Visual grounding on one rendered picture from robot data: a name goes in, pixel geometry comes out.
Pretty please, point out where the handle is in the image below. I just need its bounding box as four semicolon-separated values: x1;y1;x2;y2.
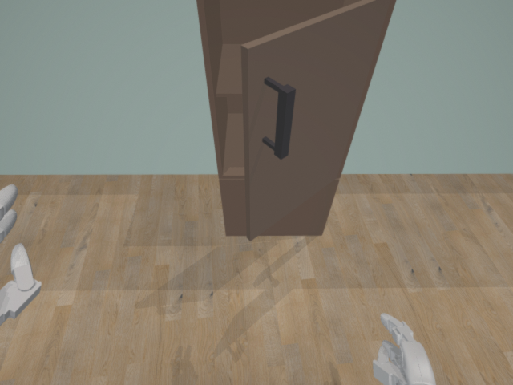
262;77;296;160

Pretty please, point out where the left robot hand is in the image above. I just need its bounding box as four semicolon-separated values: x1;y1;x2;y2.
0;184;42;326

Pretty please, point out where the right robot hand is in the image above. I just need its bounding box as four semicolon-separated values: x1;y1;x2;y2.
373;313;436;385

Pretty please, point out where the cupboard door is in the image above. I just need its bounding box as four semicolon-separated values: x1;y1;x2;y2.
241;0;390;241

